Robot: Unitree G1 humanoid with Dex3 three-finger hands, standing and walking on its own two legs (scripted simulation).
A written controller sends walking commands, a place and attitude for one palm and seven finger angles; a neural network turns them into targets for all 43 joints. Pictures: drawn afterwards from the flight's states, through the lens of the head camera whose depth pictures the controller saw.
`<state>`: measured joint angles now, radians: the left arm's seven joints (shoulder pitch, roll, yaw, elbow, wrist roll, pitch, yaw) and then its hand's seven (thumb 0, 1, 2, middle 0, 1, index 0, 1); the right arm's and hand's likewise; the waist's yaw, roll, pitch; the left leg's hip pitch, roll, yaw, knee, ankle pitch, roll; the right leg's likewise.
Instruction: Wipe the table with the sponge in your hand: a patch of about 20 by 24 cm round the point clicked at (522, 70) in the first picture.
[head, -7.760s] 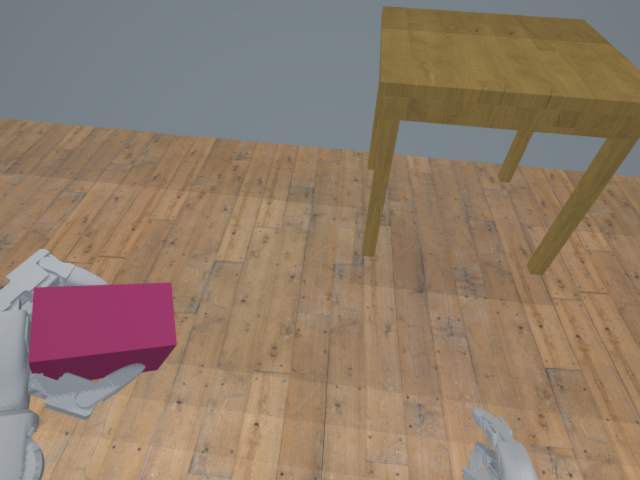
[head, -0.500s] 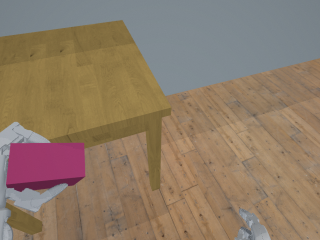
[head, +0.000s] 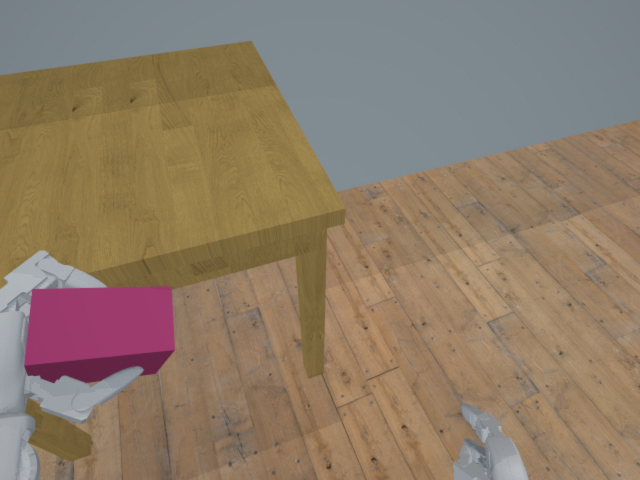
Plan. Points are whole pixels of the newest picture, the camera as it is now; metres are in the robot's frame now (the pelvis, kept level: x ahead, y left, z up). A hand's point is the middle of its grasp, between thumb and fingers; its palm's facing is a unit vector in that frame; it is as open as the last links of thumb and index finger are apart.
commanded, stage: look again from close up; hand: left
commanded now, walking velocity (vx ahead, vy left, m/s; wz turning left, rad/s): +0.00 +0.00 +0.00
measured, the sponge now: (122, 336) +0.22 +0.21 +0.13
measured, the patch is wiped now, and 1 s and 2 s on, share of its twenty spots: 0.00 0.00 0.00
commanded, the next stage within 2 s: shuffle to correct the standing spot in 0.34 s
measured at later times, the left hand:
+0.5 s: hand (44, 321) +0.23 +0.28 +0.15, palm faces +0.32 -0.84 -0.43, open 10.4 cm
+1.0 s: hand (69, 249) +0.30 +0.29 +0.16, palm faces +0.36 -0.83 -0.42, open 10.4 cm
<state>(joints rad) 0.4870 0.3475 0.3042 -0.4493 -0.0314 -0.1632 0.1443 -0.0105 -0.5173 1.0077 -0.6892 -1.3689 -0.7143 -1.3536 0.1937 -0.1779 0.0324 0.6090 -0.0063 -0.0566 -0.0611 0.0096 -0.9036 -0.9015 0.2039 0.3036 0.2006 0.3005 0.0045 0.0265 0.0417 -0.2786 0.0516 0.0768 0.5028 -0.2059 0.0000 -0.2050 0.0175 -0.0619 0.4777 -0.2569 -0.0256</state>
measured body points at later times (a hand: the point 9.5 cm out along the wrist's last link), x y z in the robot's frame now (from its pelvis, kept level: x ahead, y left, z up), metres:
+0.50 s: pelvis +0.00 +0.03 +0.00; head +0.03 +0.06 +0.45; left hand +0.20 +0.33 +0.17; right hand +0.16 -0.19 -0.07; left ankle +0.04 +0.12 -0.74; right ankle +0.00 -0.10 -0.74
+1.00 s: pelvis +0.07 +0.05 -0.02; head +0.10 +0.06 +0.43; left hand +0.28 +0.33 +0.18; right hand +0.25 -0.18 -0.09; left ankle +0.04 +0.12 -0.74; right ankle +0.01 -0.09 -0.73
